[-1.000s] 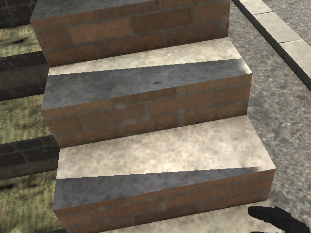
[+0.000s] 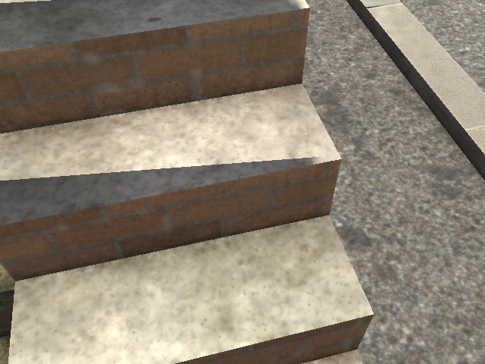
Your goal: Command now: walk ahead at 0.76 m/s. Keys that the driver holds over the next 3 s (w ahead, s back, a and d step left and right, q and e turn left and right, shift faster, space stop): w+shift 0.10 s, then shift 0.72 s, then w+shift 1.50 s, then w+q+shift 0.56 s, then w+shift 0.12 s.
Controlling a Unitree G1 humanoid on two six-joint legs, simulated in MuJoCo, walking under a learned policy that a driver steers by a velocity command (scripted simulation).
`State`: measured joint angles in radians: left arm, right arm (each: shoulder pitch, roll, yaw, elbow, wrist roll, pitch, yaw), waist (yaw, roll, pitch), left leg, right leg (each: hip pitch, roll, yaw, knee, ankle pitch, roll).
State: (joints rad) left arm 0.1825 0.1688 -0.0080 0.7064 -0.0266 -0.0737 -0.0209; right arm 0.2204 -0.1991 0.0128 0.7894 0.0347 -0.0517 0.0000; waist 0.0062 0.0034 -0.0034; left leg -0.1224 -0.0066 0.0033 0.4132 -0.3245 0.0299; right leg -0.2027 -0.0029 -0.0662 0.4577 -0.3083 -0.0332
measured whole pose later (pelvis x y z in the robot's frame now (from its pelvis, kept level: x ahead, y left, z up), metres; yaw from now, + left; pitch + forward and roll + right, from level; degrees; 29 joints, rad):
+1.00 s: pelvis +0.01 +0.06 +0.01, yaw +1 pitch +0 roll +1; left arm 0.35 0.11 0.01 0.99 -0.02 0.02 0.06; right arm 0.35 -0.09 0.05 1.11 0.04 -0.05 -0.08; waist 0.02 0.01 0.03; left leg -0.06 -0.09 0.05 0.28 -0.22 0.09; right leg -0.30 -0.05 -0.09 0.73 -0.30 -0.06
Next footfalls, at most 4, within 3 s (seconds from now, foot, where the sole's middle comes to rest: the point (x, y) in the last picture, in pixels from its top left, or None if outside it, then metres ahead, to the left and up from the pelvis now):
1.48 left None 0.20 0.20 -0.59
2.08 right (286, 290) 0.51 -0.05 -0.40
2.54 left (141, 169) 0.68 0.24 -0.21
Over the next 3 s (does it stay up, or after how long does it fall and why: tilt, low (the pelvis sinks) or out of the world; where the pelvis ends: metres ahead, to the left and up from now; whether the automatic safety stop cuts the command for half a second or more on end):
stays up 0.80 0.20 0.61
